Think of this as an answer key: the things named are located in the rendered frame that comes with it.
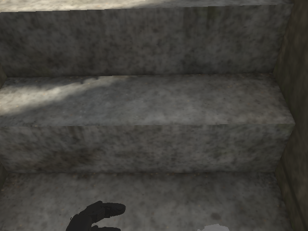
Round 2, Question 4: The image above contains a robot left hand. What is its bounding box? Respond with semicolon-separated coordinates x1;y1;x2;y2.
65;200;126;231

